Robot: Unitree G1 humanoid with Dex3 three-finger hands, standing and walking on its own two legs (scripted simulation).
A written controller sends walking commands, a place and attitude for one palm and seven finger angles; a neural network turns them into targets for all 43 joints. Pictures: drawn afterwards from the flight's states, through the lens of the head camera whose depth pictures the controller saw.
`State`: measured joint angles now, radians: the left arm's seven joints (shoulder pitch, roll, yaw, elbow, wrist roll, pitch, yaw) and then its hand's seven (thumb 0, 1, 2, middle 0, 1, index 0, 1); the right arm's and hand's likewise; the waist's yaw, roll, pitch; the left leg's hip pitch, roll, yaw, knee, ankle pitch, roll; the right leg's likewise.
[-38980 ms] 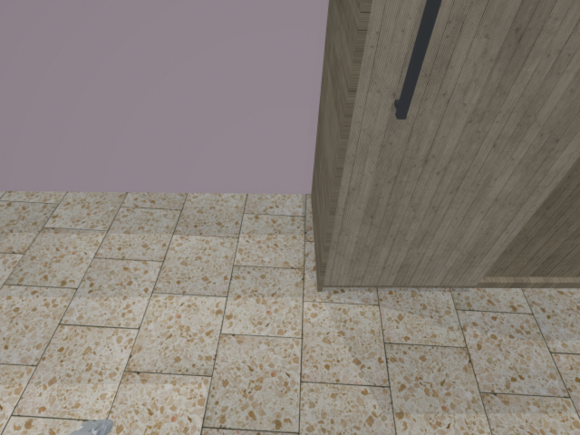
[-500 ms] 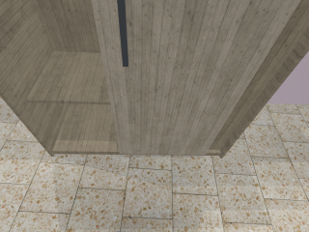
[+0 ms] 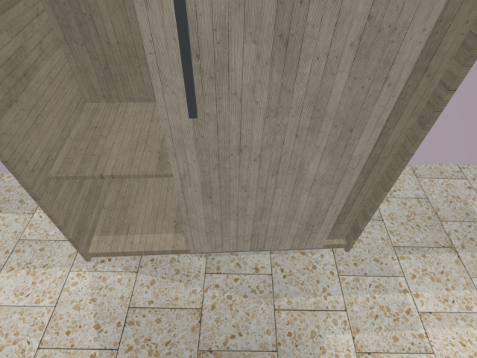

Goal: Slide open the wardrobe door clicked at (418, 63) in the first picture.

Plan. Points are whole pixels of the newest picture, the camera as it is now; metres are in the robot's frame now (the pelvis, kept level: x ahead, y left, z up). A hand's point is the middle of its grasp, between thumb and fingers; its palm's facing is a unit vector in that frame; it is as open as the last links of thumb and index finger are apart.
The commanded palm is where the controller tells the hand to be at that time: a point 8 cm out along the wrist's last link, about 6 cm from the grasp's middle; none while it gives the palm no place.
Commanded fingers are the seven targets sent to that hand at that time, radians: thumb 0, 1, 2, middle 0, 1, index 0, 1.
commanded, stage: let the arm hang, fingers relaxed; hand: left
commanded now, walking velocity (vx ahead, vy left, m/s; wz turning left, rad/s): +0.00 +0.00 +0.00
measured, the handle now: (187, 59) +0.63 +0.14 +0.19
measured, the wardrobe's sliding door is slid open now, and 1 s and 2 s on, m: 0.45 0.45 0.45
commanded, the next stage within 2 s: look to check the result in 0.16 s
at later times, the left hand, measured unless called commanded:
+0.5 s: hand out of the picture +0.01 +0.16 -0.18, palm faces +0.03 -0.98 -0.18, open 7.4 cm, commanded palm none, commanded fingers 0.00 0.90 0.90 -0.20 -0.30 -0.20 -0.30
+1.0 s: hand out of the picture +0.02 +0.16 -0.18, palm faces +0.02 -0.98 -0.18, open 7.4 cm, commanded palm none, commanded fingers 0.00 0.90 0.90 -0.20 -0.30 -0.20 -0.30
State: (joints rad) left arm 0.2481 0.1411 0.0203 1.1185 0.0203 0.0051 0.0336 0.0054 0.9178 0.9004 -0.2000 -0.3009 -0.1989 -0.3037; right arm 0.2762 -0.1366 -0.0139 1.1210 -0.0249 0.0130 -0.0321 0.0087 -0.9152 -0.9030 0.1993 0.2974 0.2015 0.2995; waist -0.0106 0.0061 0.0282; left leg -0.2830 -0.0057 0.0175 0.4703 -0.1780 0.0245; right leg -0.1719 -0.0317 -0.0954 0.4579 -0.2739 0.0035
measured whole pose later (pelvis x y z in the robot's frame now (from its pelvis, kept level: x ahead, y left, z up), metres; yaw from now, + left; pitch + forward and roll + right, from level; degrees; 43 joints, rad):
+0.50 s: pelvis +0.01 -0.01 +0.00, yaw +0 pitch -1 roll -1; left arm 0.26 0.15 0.01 1.15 0.01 0.00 0.03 0.00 0.91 0.90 -0.20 -0.30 -0.20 -0.30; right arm 0.23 -0.16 -0.01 1.13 -0.02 0.01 -0.04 0.00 -0.92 -0.90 0.20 0.30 0.20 0.30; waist 0.00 0.00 0.05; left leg -0.24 0.00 0.02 0.45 -0.19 0.01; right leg -0.12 -0.02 -0.10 0.41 -0.27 0.00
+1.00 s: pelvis +0.02 -0.01 +0.00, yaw +0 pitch -1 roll +0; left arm 0.26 0.15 0.01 1.15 0.01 0.00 0.03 0.00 0.91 0.90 -0.20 -0.30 -0.20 -0.30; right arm 0.24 -0.15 0.00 1.15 -0.02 0.00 -0.04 0.00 -0.91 -0.90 0.20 0.30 0.20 0.30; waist 0.00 -0.01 0.05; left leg -0.21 0.00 0.02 0.43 -0.19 0.01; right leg -0.09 -0.02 -0.09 0.39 -0.27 0.00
